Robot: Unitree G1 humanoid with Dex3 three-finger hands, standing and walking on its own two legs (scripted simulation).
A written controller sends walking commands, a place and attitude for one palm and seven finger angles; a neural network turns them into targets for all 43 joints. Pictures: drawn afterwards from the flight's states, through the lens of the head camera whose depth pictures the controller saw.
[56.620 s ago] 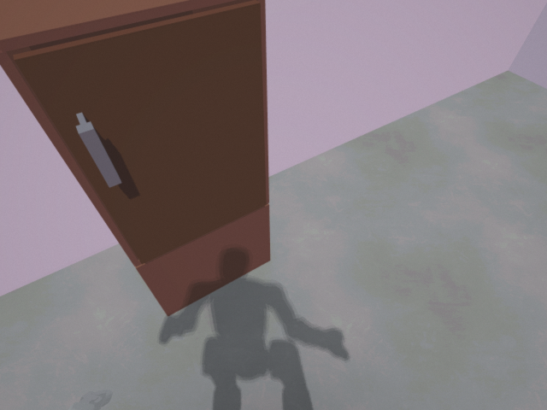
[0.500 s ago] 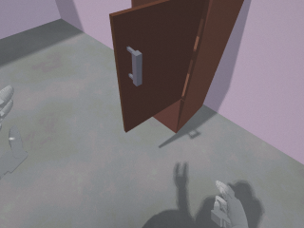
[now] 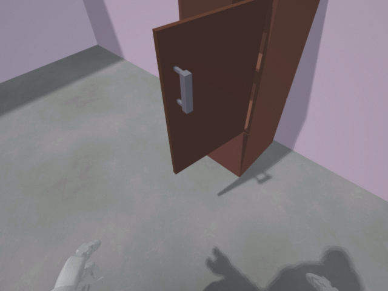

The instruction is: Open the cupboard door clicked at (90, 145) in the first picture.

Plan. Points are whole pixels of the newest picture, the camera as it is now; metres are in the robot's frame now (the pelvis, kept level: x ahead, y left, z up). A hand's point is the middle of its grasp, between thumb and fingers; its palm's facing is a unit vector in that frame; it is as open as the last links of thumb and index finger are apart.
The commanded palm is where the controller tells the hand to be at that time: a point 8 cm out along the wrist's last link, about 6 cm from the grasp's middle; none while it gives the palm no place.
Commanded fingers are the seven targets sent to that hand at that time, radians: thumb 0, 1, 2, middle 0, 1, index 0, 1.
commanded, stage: let the arm hang, fingers relaxed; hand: left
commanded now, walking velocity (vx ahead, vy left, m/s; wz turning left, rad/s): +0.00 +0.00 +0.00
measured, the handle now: (182, 89) +0.63 +0.05 +0.08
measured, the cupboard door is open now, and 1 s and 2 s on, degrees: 80 80 80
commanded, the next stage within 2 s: look to check the result in 0.92 s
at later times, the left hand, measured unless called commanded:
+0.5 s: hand out of the picture -0.08 +0.20 -0.15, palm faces +0.03 -0.97 -0.26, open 7.3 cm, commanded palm none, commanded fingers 0.00 0.90 0.90 -0.20 -0.30 -0.20 -0.30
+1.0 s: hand out of the picture +0.02 +0.15 -0.16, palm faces +0.03 -0.98 -0.18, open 7.3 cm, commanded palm none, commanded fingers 0.00 0.90 0.90 -0.20 -0.30 -0.20 -0.30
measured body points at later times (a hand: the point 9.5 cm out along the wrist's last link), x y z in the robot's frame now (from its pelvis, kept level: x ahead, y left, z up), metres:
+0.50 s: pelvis +0.00 +0.01 +0.01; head +0.02 -0.01 +0.46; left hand -0.08 +0.25 -0.13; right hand +0.02 -0.22 -0.15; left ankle +0.08 +0.11 -0.72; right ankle -0.05 -0.11 -0.72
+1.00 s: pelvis +0.03 -0.01 +0.01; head +0.04 -0.02 +0.46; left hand +0.02 +0.20 -0.15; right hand +0.01 -0.23 -0.15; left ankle +0.08 +0.11 -0.72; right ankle -0.05 -0.11 -0.72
